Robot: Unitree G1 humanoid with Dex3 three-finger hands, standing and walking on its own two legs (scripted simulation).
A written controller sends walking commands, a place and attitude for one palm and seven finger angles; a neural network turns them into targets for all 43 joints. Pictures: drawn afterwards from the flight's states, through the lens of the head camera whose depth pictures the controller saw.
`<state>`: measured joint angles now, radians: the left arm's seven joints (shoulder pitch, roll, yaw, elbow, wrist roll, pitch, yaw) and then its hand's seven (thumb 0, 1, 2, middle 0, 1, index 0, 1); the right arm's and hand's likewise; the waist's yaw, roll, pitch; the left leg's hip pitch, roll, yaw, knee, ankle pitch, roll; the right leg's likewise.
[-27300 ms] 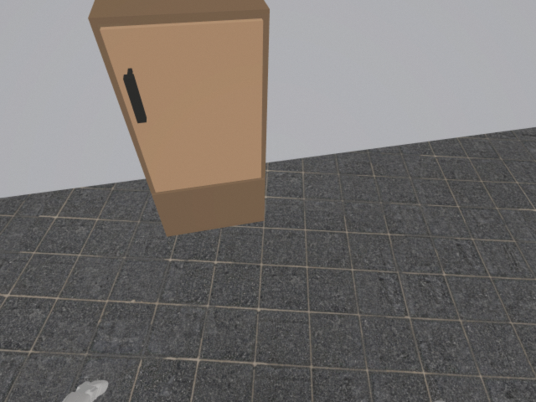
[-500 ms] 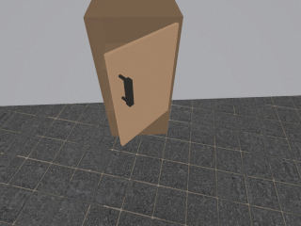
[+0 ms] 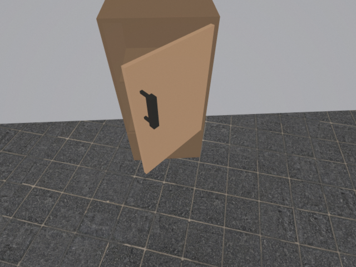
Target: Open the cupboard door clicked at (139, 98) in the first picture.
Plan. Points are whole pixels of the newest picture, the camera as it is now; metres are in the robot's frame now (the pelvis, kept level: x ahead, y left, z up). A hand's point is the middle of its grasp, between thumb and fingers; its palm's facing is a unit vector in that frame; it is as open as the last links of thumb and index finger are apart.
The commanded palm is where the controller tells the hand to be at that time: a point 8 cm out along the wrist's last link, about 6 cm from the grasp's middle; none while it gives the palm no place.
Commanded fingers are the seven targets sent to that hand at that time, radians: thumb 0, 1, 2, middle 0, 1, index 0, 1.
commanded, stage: look to check the result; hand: left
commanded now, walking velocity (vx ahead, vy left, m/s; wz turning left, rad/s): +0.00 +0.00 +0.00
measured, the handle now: (148, 109) +0.61 +0.14 -0.04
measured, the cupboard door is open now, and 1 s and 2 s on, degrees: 42 42 42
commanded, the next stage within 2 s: walk to a spot facing it in 0.22 s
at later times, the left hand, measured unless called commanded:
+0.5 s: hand out of the picture +0.04 +0.18 -0.17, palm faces -0.01 -0.97 -0.25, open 7.3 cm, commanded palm none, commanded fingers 0.00 0.90 0.90 -0.20 -0.30 -0.20 -0.30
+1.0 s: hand out of the picture +0.09 +0.13 -0.17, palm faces -0.22 -0.93 -0.30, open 7.3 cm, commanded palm none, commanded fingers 0.00 0.90 0.90 -0.20 -0.30 -0.20 -0.30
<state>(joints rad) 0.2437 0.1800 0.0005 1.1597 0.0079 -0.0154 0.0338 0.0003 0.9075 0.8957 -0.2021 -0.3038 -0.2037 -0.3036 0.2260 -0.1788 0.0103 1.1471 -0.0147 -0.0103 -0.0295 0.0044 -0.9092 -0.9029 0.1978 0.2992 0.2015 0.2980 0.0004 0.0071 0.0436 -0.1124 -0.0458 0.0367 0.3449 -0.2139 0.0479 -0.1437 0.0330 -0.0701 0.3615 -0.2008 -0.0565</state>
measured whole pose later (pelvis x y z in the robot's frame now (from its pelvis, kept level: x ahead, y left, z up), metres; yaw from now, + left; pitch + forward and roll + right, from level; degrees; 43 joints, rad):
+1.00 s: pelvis -0.02 -0.07 -0.01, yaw -17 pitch +0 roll +2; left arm 0.21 0.21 0.08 0.95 0.02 0.03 0.02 0.00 0.91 0.90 -0.20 -0.30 -0.20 -0.30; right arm 0.13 -0.22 -0.06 0.97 -0.01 0.06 -0.02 0.01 -0.91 -0.90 0.20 0.30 0.20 0.30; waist 0.03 0.01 0.14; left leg -0.44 0.06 0.04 1.10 -0.49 -0.05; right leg -0.30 0.05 0.03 0.60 -0.31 -0.07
